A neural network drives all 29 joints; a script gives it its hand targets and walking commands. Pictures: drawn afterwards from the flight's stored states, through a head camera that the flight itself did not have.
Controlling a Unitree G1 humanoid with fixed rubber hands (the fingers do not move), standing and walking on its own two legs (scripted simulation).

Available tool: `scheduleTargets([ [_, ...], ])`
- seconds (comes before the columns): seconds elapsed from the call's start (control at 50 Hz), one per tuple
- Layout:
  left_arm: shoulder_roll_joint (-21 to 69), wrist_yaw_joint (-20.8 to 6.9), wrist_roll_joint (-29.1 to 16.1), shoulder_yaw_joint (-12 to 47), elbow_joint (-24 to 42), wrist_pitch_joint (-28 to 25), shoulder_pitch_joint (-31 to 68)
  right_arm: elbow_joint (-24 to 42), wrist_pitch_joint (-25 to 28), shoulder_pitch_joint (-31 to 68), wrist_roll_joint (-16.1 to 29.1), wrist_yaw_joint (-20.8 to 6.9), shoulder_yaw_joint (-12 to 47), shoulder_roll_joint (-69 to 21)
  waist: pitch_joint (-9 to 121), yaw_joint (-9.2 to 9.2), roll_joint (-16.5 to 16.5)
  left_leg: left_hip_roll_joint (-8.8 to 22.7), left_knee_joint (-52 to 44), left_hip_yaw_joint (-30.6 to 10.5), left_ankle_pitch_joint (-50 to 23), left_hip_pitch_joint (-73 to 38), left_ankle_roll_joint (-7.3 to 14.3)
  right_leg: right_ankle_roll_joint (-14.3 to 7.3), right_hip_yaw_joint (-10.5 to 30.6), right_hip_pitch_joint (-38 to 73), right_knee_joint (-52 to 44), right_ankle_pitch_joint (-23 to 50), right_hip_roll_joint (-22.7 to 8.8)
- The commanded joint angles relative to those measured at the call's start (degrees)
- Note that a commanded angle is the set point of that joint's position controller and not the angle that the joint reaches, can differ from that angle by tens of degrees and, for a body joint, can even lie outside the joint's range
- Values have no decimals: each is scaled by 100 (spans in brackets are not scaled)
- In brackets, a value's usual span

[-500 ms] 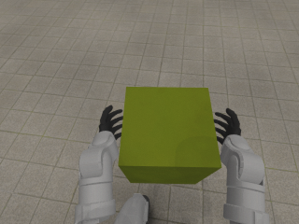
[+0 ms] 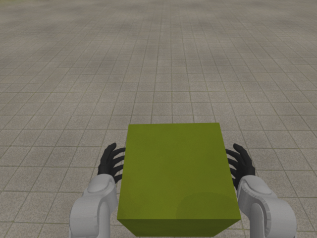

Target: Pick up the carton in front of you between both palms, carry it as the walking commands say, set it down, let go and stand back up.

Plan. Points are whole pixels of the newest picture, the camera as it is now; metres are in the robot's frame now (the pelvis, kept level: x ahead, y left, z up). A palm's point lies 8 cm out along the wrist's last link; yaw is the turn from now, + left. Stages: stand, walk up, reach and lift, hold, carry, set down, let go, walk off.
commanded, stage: carry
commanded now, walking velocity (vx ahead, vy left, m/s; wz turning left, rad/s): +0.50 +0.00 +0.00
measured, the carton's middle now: (174, 184) +0.26 +0.00 +0.03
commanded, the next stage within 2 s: none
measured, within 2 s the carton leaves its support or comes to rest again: neither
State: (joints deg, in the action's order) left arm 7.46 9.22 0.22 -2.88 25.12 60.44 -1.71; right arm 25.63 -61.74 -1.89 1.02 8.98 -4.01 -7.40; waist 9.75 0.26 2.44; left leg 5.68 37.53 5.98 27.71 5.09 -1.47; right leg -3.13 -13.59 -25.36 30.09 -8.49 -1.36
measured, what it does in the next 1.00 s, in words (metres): walks ahead: left foot, then right foot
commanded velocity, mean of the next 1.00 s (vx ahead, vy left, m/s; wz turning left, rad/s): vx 0.50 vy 0.00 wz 0.00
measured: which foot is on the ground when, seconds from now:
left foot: up 0.00-0.34, down 0.36-0.88, up 0.90-1.00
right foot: down 0.00-0.40, up 0.42-0.84, down 0.86-1.00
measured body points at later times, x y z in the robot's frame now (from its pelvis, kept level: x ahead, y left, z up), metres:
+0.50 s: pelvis +0.30 +0.05 +0.01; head +0.29 +0.06 +0.46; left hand +0.55 +0.19 +0.08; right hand +0.53 -0.12 +0.08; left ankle +0.35 +0.12 -0.72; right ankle +0.17 -0.08 -0.63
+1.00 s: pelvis +0.64 -0.01 +0.01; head +0.64 -0.02 +0.46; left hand +0.87 +0.16 +0.08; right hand +0.88 -0.15 +0.07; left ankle +0.50 +0.12 -0.62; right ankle +0.69 -0.09 -0.72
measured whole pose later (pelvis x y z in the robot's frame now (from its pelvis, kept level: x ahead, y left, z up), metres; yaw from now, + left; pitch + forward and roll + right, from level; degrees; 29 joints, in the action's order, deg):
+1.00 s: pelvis +0.64 -0.01 +0.01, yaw +2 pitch +4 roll +0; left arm 7.9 8.9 0.3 -2.2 28.0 63.8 -5.6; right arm 29.6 -65.9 -5.9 -0.9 8.6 -2.3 -7.8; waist 4.5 1.5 1.4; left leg 5.3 67.3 3.4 20.6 22.8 0.1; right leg -3.9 -14.5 -21.0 26.6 -9.8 -3.3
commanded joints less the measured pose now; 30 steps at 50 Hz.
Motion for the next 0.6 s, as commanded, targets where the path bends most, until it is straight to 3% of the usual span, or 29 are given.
scheduleTargets([
  [0.0,3717,-115,-1020,3063,811,282,1713,1038,-205,2060,883,-133,3185,-3492,866,134,-1762,-378,3420,-326,124,3863,110,-1216,4269,3669,-1693,-452,-2461],
  [0.02,3861,-163,-1096,3157,962,301,1807,1087,-222,2089,925,-159,3227,-3606,787,120,-1240,-131,3609,-500,-2,3859,224,-1166,3781,3313,-1627,212,-2331],
  [0.04,3976,-214,-1138,3228,1046,300,1928,1053,-206,2042,917,-186,3216,-3740,813,81,-641,83,3369,-572,-321,3666,266,-991,3228,2997,-1699,292,-2198],
  [0.06,4084,-258,-1172,3315,1074,283,2040,1009,-184,1967,870,-213,3222,-3885,707,32,-369,282,2802,-609,-657,3379,265,-761,2705,2560,-1851,173,-2049],
  [0.08,4128,-296,-1209,3384,1088,265,2114,962,-158,1910,801,-231,3230,-3972,677,22,-444,266,2200,-485,-838,2993,235,-553,2187,2189,-1989,-139,-1865],
  [0.14,3988,-363,-1205,3393,916,257,1756,762,-101,1594,610,-214,3194,-3998,391,48,-831,137,727,-105,-1227,2633,114,-537,1419,1796,-2317,-642,-1621],
  [0.2,3762,-321,-1091,3326,859,265,1446,715,-102,1285,506,-159,3156,-3800,144,57,-943,-60,-338,287,-1854,2490,90,-412,992,1898,-2273,-302,-1467],
  [0.26,3606,-259,-978,3271,937,290,1368,892,-125,1363,577,-134,3208,-3628,-14,89,-1017,-111,-702,555,-2321,2303,113,-284,810,2011,-2135,-205,-1401],
  [0.3,3503,-220,-935,3247,957,323,1386,951,-151,1385,614,-123,3206,-3508,-140,68,-1034,-160,-867,771,-2277,1967,147,-204,658,1988,-1846,-223,-1340],
  [0.34,3323,-163,-888,3213,930,361,1431,895,-184,1367,619,-93,3111,-3308,26,-32,-830,-438,-1090,1063,-1855,832,225,-9,212,1686,-694,523,-1034],
  [0.36,3195,-119,-843,3162,892,382,1430,820,-200,1298,618,-66,3032,-3198,289,-146,-459,-190,-1193,605,-1515,-162,327,176,-37,1130,483,805,-799],
  [0.38,3090,-98,-843,3125,989,419,1429,794,-192,1318,609,-45,2987,-3096,773,-226,1043,1195,-1962,-1888,-541,-1267,988,492,25,-294,2309,-6,-256],
  [0.4,3102,-93,-912,3197,1124,422,1549,706,-189,1211,646,-48,3024,-3228,948,-210,1793,1882,-2713,-3519,-996,-1831,1445,543,485,-1365,3511,-1989,151],
  [0.42,3338,-105,-947,3242,1069,403,1566,841,-187,1322,767,-93,3081,-3409,908,-187,1086,1993,-2528,-3146,-1852,-1719,1516,381,1068,-1694,4255,-2063,-195],
  [0.44,3621,-143,-953,3243,977,378,1547,930,-159,1453,829,-151,3194,-3666,980,-195,546,1885,-2332,-2653,-2337,-1533,1477,252,1218,-1760,4468,-1807,-409],
  [0.46,3859,-190,-926,3260,917,328,1536,995,-114,1605,879,-212,3295,-3870,938,-149,46,1779,-2355,-2213,-2373,-1129,1267,201,1329,-1626,4176,-1374,-637],
  [0.48,4058,-227,-881,3244,870,275,1515,1106,-70,1786,934,-270,3420,-4033,873,-106,-88,1638,-2524,-1708,-2151,-711,1023,203,1378,-1347,3714,-992,-768],
  [0.5,4195,-252,-835,3240,874,227,1518,1127,-39,1842,972,-326,3484,-4142,813,-100,69,1484,-2700,-1316,-1800,-489,863,229,1249,-1172,3386,-742,-736],
  [0.54,4265,-251,-748,3261,903,159,1423,1134,-7,1741,1035,-403,3540,-4156,619,-123,366,1319,-2986,-837,-1554,-337,821,297,1008,-1147,2737,-457,-658],
  [0.58,4188,-215,-711,3257,979,137,1353,1193,-4,1666,1078,-420,3549,-4026,435,-125,438,1186,-3104,-502,-1770,-438,832,383,835,-1281,1983,-107,-616],
])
